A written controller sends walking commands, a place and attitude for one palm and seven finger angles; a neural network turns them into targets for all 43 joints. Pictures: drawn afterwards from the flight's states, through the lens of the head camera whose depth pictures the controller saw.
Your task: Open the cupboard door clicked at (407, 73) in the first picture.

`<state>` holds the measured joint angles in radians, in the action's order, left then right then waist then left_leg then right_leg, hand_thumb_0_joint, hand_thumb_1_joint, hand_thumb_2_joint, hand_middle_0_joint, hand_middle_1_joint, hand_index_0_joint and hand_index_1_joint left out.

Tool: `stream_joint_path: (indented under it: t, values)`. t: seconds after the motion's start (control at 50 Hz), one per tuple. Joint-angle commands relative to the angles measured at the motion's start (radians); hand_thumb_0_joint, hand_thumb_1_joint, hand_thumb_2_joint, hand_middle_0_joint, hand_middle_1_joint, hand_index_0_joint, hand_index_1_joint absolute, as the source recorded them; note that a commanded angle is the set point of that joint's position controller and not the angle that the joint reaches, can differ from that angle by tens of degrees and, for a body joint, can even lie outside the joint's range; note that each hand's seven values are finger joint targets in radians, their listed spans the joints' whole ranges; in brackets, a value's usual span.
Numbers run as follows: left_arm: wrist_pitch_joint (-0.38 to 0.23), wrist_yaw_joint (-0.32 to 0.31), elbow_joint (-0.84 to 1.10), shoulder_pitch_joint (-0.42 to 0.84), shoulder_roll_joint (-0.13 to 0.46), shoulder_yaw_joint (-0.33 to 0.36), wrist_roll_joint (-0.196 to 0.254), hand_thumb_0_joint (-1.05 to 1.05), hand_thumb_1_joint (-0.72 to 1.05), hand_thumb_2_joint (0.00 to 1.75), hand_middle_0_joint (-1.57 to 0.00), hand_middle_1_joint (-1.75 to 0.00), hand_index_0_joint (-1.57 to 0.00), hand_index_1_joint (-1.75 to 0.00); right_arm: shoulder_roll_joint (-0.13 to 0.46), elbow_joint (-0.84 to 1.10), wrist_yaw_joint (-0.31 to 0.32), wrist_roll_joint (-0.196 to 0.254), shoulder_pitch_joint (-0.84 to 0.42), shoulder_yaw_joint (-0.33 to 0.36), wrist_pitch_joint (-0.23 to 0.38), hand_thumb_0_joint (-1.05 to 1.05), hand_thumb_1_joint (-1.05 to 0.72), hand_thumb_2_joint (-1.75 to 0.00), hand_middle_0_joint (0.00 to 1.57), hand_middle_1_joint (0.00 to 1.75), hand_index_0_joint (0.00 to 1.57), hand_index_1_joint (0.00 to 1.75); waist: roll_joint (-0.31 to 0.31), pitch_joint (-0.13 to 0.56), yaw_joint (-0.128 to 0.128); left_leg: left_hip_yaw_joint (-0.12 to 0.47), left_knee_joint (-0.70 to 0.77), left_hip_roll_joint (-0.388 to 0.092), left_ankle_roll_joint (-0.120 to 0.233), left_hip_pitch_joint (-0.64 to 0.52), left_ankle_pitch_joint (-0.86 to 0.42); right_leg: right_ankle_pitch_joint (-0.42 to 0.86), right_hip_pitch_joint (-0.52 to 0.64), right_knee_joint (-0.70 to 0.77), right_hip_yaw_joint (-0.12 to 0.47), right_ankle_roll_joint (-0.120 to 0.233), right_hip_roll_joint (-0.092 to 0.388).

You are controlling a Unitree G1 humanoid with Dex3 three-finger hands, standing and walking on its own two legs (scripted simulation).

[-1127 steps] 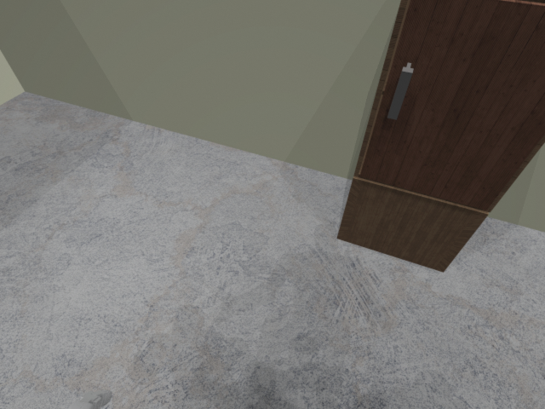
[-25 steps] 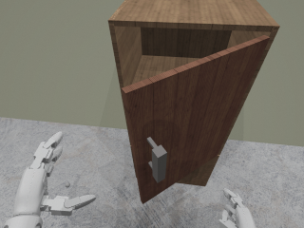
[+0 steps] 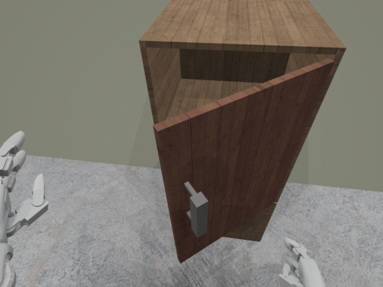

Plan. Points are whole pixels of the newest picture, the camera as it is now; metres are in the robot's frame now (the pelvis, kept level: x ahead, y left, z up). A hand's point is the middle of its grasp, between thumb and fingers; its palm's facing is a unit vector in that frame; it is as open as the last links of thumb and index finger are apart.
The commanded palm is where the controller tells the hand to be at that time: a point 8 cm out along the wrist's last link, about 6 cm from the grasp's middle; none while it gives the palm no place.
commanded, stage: draw the hand back to the body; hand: left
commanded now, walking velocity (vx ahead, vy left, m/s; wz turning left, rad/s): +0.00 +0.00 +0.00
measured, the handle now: (193, 208) +0.29 +0.04 +0.01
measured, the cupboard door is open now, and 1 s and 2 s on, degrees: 40 40 40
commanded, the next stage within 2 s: step back with the hand held close in 0.30 s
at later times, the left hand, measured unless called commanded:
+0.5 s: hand (50, 207) +0.18 +0.25 +0.16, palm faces +0.46 -0.78 -0.42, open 7.4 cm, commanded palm +0.12 +0.28 +0.17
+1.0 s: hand (12, 251) +0.12 +0.28 +0.15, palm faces +0.41 -0.77 -0.50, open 7.4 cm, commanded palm +0.06 +0.31 +0.17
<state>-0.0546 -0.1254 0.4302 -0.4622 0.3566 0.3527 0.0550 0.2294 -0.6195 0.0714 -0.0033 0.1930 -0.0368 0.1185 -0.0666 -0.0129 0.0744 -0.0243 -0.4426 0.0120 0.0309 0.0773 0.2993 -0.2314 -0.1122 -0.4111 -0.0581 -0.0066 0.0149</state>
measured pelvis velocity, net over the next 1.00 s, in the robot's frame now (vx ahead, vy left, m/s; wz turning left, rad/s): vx -0.09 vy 0.01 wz -0.02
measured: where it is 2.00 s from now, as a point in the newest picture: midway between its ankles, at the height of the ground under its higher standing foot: outside the picture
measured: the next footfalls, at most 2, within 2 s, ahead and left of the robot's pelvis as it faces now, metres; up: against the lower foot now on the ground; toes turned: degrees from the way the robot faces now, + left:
right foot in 1.78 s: -0.39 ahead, -0.11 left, +0.00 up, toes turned -5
left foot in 1.92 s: -0.10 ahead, +0.08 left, +0.00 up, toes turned -5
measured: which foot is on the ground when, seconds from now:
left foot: down 0.00-1.00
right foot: down 0.00-1.00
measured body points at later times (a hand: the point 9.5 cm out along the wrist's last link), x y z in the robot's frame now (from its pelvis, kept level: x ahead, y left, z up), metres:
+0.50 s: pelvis -0.02 -0.02 +0.00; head -0.03 -0.04 +0.45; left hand +0.15 +0.29 +0.19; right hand +0.17 -0.24 -0.08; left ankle -0.03 +0.09 -0.74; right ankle +0.00 -0.12 -0.74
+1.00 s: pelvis -0.09 +0.01 -0.01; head -0.08 +0.02 +0.44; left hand +0.09 +0.31 +0.17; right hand +0.09 -0.23 -0.08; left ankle -0.03 +0.09 -0.74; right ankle +0.00 -0.12 -0.74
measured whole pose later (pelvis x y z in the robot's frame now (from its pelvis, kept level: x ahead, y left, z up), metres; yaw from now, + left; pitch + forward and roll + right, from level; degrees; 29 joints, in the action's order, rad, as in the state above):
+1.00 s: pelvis -0.09 +0.01 -0.01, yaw -1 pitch -2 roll -1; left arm -0.17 -0.15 0.48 -0.55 0.40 0.42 0.01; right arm 0.22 -0.55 0.08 0.01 0.19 0.00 0.04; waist 0.00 -0.04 0.01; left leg -0.06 -0.58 0.02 0.06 0.33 0.23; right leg -0.13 -0.35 -0.52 -0.02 -0.02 0.03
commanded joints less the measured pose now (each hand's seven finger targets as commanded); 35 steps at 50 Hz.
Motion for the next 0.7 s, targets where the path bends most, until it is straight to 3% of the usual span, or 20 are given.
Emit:
stream_joint_path:
  t: [0.0,0.14,0.18,0.24,0.28,0.32,0.34,0.38,0.4,0.42,0.44,0.46,0.52,0.54,0.62,0.64,0.68]
  values:
    - [-0.060,-0.001,0.163,0.059,0.118,0.059,0.001,0.00,0.90,0.90,-0.20,-0.30,-0.20,-0.30,0.108,0.158,0.004,0.005,-0.119,0.051,0.045,0.00,-0.90,-0.90,0.20,0.30,0.20,0.30,0.026,0.046,-0.009,0.031,0.089,-0.045,-0.024,0.045,-0.331,0.196,0.051,0.047,0.014,0.024,-0.011]
    - [-0.076,-0.013,0.212,0.082,0.192,0.116,-0.007,0.00,0.90,0.90,-0.20,-0.30,-0.20,-0.30,0.103,0.154,0.013,0.001,-0.139,0.051,0.052,0.00,-0.90,-0.90,0.20,0.30,0.20,0.30,-0.004,0.083,0.005,0.026,0.095,-0.031,-0.016,0.042,-0.278,0.189,0.088,0.060,0.026,0.030,-0.009]
    - [-0.080,-0.014,0.206,0.070,0.179,0.110,-0.005,0.00,0.90,0.90,-0.20,-0.30,-0.20,-0.30,0.094,0.151,0.015,0.001,-0.139,0.049,0.056,0.00,-0.90,-0.90,0.20,0.30,0.20,0.30,0.009,0.069,0.003,0.022,0.094,-0.029,-0.014,0.043,-0.268,0.187,0.079,0.066,0.027,0.028,-0.009]
    - [-0.083,-0.013,0.213,0.092,0.177,0.103,-0.009,0.00,0.90,0.90,-0.20,-0.30,-0.20,-0.30,0.098,0.144,0.016,0.003,-0.141,0.050,0.064,0.00,-0.90,-0.90,0.20,0.30,0.20,0.30,-0.037,0.054,-0.001,0.020,0.093,-0.028,-0.016,0.036,-0.268,0.185,0.072,0.077,0.031,0.031,-0.008]
    - [-0.082,-0.011,0.177,0.070,0.157,0.091,-0.004,0.00,0.90,0.90,-0.20,-0.30,-0.20,-0.30,0.093,0.140,0.015,0.003,-0.138,0.051,0.065,0.00,-0.90,-0.90,0.20,0.30,0.20,0.30,0.005,0.035,-0.004,0.016,0.095,-0.029,-0.011,0.037,-0.254,0.177,0.059,0.084,0.032,0.026,-0.009]
    - [-0.083,-0.009,0.167,0.076,0.153,0.086,-0.004,0.00,0.90,0.90,-0.20,-0.30,-0.20,-0.30,0.095,0.137,0.014,0.004,-0.137,0.053,0.065,0.00,-0.90,-0.90,0.20,0.30,0.20,0.30,0.023,0.029,-0.005,0.015,0.097,-0.030,-0.009,0.034,-0.240,0.159,0.053,0.091,0.032,0.024,-0.010]
    - [-0.082,-0.008,0.149,0.073,0.151,0.086,-0.005,0.00,0.90,0.90,-0.20,-0.30,-0.20,-0.30,0.099,0.133,0.014,0.005,-0.140,0.054,0.063,0.00,-0.90,-0.90,0.20,0.30,0.20,0.30,0.000,0.016,-0.003,0.016,0.100,-0.030,-0.010,0.037,-0.236,0.153,0.050,0.094,0.032,0.027,-0.009]
    - [-0.084,-0.005,0.149,0.070,0.141,0.077,-0.002,0.00,0.90,0.90,-0.20,-0.30,-0.20,-0.30,0.096,0.137,0.013,0.005,-0.140,0.055,0.060,0.00,-0.90,-0.90,0.20,0.30,0.20,0.30,0.035,0.021,-0.005,0.016,0.102,-0.031,-0.007,0.032,-0.224,0.138,0.048,0.096,0.031,0.022,-0.011]
    - [-0.089,-0.009,0.174,0.160,0.177,0.096,-0.003,0.00,0.90,0.90,-0.20,-0.30,-0.20,-0.30,0.100,0.133,0.015,0.006,-0.148,0.055,0.061,0.00,-0.90,-0.90,0.20,0.30,0.20,0.30,0.031,0.041,-0.009,0.016,0.101,-0.028,-0.003,0.026,-0.211,0.130,0.049,0.102,0.040,0.022,-0.009]
    - [-0.128,-0.014,0.185,0.218,0.285,0.214,-0.005,0.00,0.90,0.90,-0.20,-0.30,-0.20,-0.30,0.118,0.168,0.015,0.017,-0.114,0.054,0.043,0.00,-0.90,-0.90,0.20,0.30,0.20,0.30,0.086,-0.038,-0.055,0.039,0.067,-0.044,0.013,0.096,-0.141,0.157,-0.060,0.155,0.137,0.019,0.036]
    - [-0.144,-0.011,0.150,0.209,0.284,0.214,-0.013,0.00,0.90,0.90,-0.20,-0.30,-0.20,-0.30,0.108,0.152,0.017,0.015,-0.109,0.055,0.029,0.00,-0.90,-0.90,0.20,0.30,0.20,0.30,0.098,-0.034,-0.055,0.052,0.051,-0.038,0.012,0.104,-0.121,0.151,-0.063,0.165,0.136,0.025,0.060]
    - [-0.131,-0.003,0.075,0.084,0.209,0.161,-0.010,0.00,0.90,0.90,-0.20,-0.30,-0.20,-0.30,0.105,0.150,0.017,0.010,-0.123,0.060,0.017,0.00,-0.90,-0.90,0.20,0.30,0.20,0.30,0.121,-0.019,-0.057,0.048,0.034,-0.039,0.012,0.080,-0.151,0.174,-0.077,0.165,0.141,0.027,0.068]
    - [-0.137,0.005,0.127,-0.005,0.168,0.116,-0.013,0.00,0.90,0.90,-0.20,-0.30,-0.20,-0.30,0.116,0.168,0.008,0.004,-0.124,0.067,-0.006,0.00,-0.90,-0.90,0.20,0.30,0.20,0.30,0.073,0.073,-0.062,0.029,0.016,-0.045,0.004,0.074,-0.225,0.270,-0.047,0.120,0.128,0.024,0.081]
    - [-0.142,0.001,0.144,-0.023,0.174,0.121,-0.013,0.00,0.90,0.90,-0.20,-0.30,-0.20,-0.30,0.121,0.168,0.012,0.003,-0.131,0.070,-0.011,0.00,-0.90,-0.90,0.20,0.30,0.20,0.30,0.013,0.100,-0.060,0.030,0.023,-0.051,0.002,0.076,-0.270,0.324,-0.024,0.092,0.112,0.026,0.085]
    - [-0.144,-0.014,0.254,-0.069,0.221,0.162,-0.015,0.00,0.90,0.90,-0.20,-0.30,-0.20,-0.30,0.123,0.204,0.014,0.007,-0.122,0.081,-0.031,0.00,-0.90,-0.90,0.20,0.30,0.20,0.30,0.038,0.208,-0.058,0.042,0.015,-0.072,-0.005,0.097,-0.385,0.425,0.032,0.005,0.097,0.018,0.066]
    - [-0.146,-0.022,0.265,-0.072,0.252,0.193,-0.014,0.00,0.90,0.90,-0.20,-0.30,-0.20,-0.30,0.122,0.202,0.019,0.006,-0.131,0.084,-0.035,0.00,-0.90,-0.90,0.20,0.30,0.20,0.30,0.013,0.216,-0.053,0.050,0.017,-0.073,-0.007,0.110,-0.399,0.442,0.041,-0.014,0.092,0.022,0.073]
    - [-0.147,-0.028,0.281,-0.097,0.251,0.200,-0.013,0.00,0.90,0.90,-0.20,-0.30,-0.20,-0.30,0.112,0.219,0.022,0.010,-0.125,0.086,-0.041,0.00,-0.90,-0.90,0.20,0.30,0.20,0.30,0.037,0.214,-0.055,0.054,0.014,-0.079,-0.006,0.136,-0.388,0.442,0.032,-0.038,0.100,0.019,0.066]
